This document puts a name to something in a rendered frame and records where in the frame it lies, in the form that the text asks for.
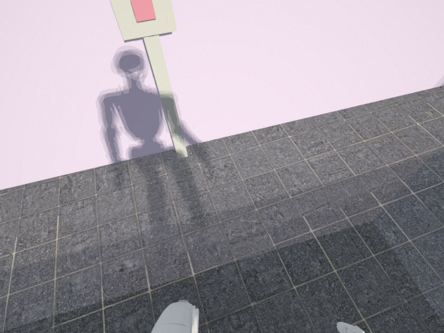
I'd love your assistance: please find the robot left thigh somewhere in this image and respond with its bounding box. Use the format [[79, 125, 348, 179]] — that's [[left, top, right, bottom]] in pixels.
[[151, 302, 199, 333]]

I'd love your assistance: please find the panel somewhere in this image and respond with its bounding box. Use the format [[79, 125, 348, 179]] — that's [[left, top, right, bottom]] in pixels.
[[110, 0, 188, 159]]

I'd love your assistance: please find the button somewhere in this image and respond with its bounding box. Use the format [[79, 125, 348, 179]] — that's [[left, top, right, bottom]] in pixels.
[[130, 0, 156, 22]]

